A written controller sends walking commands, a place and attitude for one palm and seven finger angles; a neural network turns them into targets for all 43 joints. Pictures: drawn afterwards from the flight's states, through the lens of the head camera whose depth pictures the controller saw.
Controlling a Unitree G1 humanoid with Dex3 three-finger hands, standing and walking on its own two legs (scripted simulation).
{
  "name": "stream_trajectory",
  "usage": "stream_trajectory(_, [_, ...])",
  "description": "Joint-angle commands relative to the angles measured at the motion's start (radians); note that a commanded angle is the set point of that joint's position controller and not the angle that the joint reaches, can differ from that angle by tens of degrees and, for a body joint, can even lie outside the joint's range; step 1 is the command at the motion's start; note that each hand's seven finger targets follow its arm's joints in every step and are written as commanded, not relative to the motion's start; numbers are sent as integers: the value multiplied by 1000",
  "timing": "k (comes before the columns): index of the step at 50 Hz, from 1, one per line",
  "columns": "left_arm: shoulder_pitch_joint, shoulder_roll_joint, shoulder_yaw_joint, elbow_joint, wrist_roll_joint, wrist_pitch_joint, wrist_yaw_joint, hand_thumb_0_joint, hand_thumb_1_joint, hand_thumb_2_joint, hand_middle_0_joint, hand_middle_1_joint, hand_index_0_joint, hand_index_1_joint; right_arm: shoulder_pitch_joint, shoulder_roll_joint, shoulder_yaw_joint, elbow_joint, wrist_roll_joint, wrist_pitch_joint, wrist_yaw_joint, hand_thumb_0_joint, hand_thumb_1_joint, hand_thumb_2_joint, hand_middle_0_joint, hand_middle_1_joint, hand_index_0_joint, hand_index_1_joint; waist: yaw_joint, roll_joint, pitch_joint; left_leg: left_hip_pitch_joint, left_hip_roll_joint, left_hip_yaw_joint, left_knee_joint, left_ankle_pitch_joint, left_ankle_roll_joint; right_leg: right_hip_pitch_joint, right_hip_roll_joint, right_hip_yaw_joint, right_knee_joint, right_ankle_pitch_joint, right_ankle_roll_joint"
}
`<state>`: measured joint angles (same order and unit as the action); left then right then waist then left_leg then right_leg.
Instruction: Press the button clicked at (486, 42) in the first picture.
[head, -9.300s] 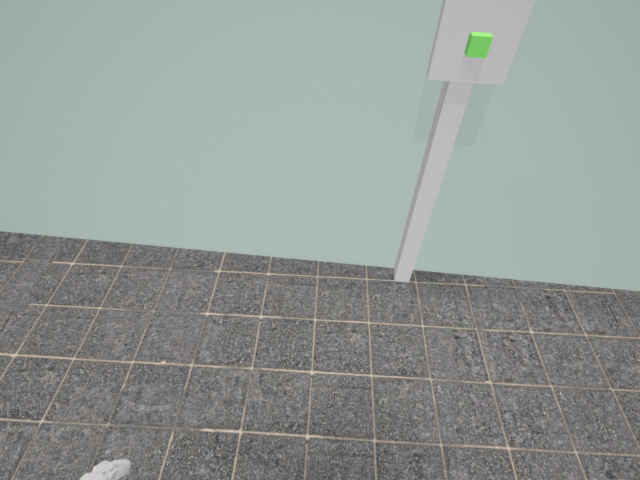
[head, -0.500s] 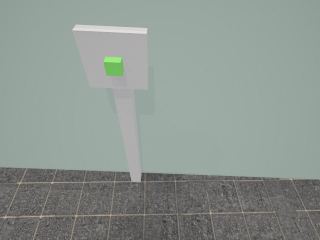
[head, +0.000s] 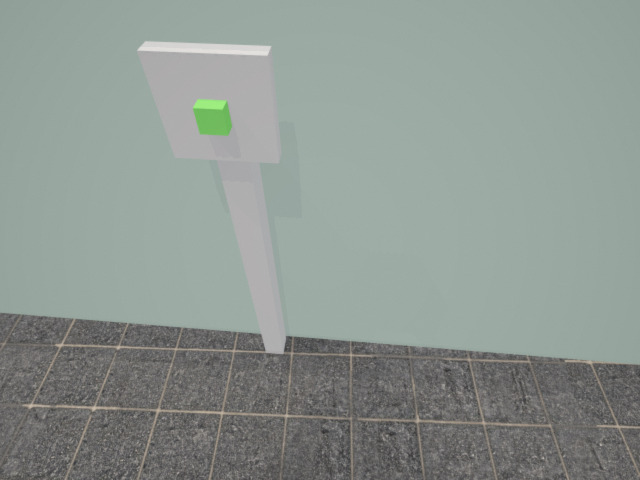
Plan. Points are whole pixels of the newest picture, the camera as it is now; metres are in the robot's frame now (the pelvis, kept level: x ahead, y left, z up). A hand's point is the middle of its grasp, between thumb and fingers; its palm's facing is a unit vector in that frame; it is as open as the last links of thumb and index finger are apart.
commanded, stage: come to a stop and stand still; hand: left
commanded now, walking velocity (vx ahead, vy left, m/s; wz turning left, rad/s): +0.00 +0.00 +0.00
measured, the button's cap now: (213, 116) +0.57 +0.20 +0.15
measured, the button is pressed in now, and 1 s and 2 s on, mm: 0 0 0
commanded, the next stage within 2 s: look again from close up in 0.96 s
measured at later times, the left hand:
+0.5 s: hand out of the picture -0.04 +0.18 -0.17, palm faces +0.03 -0.98 -0.17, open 7.4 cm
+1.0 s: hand out of the picture -0.03 +0.20 -0.17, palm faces +0.02 -0.99 -0.17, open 7.3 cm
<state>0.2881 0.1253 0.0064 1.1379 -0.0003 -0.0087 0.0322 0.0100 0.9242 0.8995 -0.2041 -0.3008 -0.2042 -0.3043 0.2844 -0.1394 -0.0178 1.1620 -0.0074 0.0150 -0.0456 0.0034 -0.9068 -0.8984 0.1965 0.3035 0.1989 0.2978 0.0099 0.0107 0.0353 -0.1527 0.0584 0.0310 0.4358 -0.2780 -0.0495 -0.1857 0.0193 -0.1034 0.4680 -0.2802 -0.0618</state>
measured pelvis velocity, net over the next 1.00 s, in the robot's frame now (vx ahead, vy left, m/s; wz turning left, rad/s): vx -0.02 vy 0.04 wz -0.02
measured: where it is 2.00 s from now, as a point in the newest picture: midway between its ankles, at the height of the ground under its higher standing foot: outside the picture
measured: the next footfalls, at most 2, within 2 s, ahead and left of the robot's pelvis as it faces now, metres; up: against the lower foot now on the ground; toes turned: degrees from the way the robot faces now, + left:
none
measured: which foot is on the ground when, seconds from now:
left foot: down 0.00-1.00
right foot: down 0.00-1.00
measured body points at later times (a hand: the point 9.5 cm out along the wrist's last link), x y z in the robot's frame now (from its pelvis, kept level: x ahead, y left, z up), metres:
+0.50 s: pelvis -0.02 +0.02 +0.01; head -0.02 +0.02 +0.45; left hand -0.04 +0.23 -0.16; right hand -0.07 -0.18 -0.16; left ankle -0.03 +0.15 -0.74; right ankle -0.02 -0.07 -0.74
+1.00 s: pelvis -0.02 +0.04 +0.01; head -0.01 +0.04 +0.46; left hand -0.03 +0.25 -0.16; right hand -0.04 -0.17 -0.16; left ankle -0.03 +0.15 -0.74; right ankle -0.02 -0.07 -0.74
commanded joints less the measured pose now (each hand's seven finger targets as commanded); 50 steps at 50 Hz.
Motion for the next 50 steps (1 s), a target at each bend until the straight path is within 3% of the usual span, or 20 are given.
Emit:
stream_trajectory(1, [49,109,15,-9,0,-10,8,0,900,900,-200,-300,-200,-300,50,-68,-8,-11,1,-19,-5,0,-900,-900,200,300,200,300,-8,46,-38,34,74,-32,-44,270,40,46,-144,147,-119,329,36])
stream_trajectory(6, [55,93,8,10,6,-4,5,0,900,900,-200,-300,-200,-300,43,-56,-3,-9,-3,-11,-2,0,-900,-900,200,300,200,300,-10,-8,104,-17,54,-31,-91,100,41,-46,-132,165,-201,60,33])
stream_trajectory(11, [68,88,10,8,9,0,3,0,900,900,-200,-300,-200,-300,62,-54,-2,-17,-7,-8,3,0,-900,-900,200,300,200,300,-10,-23,134,-24,36,-25,-104,36,49,-99,-131,185,-240,-88,35])
stream_trajectory(24, [80,83,11,-2,5,-11,3,0,900,900,-200,-300,-200,-300,106,-56,2,-15,-2,-34,4,0,-900,-900,200,300,200,300,-5,-11,36,-33,54,-49,-126,104,60,-8,-127,151,-167,80,30])
stream_trajectory(37, [83,80,5,0,8,-9,8,0,900,900,-200,-300,-200,-300,123,-57,3,-5,0,-39,4,0,-900,-900,200,300,200,300,-4,-9,83,-53,56,-63,-147,90,67,-24,-124,133,-143,100,38])
stream_trajectory(50, [71,106,10,-6,12,-15,8,0,900,900,-200,-300,-200,-300,93,-92,-6,-23,3,-46,4,0,-900,-900,200,300,200,300,-9,-4,56,-17,60,-68,-139,141,72,-10,-128,128,-139,143,41])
